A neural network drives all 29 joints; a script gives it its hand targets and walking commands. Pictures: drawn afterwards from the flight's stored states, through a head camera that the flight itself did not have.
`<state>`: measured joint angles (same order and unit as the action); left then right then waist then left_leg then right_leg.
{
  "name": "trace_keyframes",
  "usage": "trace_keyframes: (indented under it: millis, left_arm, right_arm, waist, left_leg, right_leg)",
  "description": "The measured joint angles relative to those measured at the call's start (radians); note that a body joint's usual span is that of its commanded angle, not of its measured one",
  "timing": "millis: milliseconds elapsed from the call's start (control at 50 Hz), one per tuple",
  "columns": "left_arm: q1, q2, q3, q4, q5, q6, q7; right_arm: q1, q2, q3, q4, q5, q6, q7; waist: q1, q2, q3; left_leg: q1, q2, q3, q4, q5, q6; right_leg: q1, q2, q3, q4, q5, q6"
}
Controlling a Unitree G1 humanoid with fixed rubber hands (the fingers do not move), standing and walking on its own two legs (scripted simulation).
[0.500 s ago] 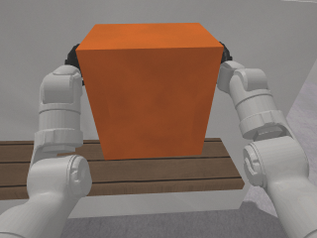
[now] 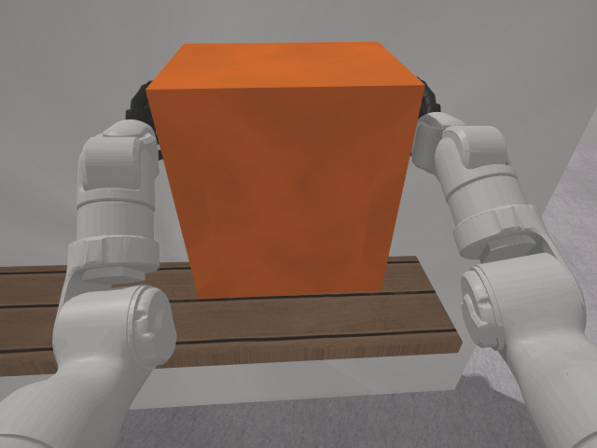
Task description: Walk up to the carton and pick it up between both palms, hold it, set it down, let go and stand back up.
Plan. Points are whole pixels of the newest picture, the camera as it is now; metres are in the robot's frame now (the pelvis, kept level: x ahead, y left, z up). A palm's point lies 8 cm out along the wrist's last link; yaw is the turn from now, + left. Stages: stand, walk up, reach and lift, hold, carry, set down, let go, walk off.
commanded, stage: hold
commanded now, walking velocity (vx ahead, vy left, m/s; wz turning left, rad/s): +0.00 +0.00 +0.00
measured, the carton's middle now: (287, 172) +0.38 -0.01 +0.26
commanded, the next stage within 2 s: none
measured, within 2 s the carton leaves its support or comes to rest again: neither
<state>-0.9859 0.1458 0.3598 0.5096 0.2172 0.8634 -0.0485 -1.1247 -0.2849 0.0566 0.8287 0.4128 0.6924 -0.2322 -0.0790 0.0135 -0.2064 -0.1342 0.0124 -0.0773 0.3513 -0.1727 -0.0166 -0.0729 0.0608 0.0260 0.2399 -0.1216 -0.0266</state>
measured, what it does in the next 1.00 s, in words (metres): stands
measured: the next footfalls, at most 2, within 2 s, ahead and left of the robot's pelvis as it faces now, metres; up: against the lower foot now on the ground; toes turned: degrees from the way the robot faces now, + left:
none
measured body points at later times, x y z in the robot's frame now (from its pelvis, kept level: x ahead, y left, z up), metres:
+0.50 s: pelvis +0.00 +0.00 +0.00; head -0.10 +0.02 +0.44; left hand +0.39 +0.17 +0.31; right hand +0.38 -0.18 +0.32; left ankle +0.01 +0.13 -0.75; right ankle +0.01 -0.10 -0.75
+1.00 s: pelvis +0.00 +0.00 +0.00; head -0.10 +0.01 +0.44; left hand +0.39 +0.17 +0.31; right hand +0.38 -0.18 +0.32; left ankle +0.01 +0.13 -0.75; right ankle +0.01 -0.10 -0.75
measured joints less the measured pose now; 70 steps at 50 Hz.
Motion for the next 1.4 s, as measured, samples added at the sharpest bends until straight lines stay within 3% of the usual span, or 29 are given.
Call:
trace_keyframes:
  millis: [340, 1400]
  left_arm:
    - [-0.033, 0.024, -0.013, 0.057, -0.012, -0.017, -0.003]
    - [-0.021, 0.015, -0.018, 0.048, -0.017, -0.013, 0.005]
  right_arm:
    - [-0.036, 0.007, -0.021, 0.047, -0.010, -0.005, -0.001]
    - [-0.029, -0.004, -0.009, 0.042, 0.009, 0.002, -0.003]
  waist:
    - [0.000, -0.008, -0.008]
    - [-0.002, -0.003, -0.012]
  left_leg:
    - [-0.023, -0.004, -0.007, 0.004, 0.008, 0.001]
    - [-0.022, -0.005, -0.007, 0.008, 0.004, 0.003]
  right_leg:
    - [-0.019, -0.002, -0.003, 0.002, 0.006, 0.002]
    - [-0.014, 0.001, 0.011, 0.000, 0.003, 0.004]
